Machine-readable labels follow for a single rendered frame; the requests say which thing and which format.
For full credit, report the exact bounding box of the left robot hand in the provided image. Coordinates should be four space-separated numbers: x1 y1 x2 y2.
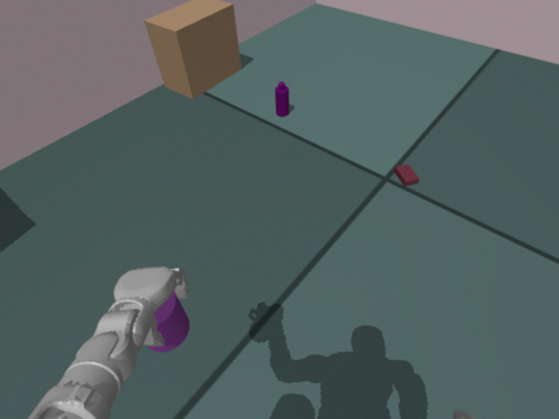
114 266 189 347

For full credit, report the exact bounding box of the left robot arm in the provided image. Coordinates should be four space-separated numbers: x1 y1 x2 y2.
28 297 155 419

